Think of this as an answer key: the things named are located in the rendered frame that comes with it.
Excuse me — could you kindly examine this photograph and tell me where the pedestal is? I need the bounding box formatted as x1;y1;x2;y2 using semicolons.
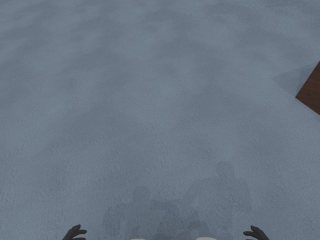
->
295;61;320;115

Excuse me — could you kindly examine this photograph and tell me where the robot left hand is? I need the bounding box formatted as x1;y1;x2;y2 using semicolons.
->
62;224;87;240

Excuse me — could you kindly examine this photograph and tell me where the robot right hand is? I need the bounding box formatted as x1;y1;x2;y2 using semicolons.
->
243;225;270;240

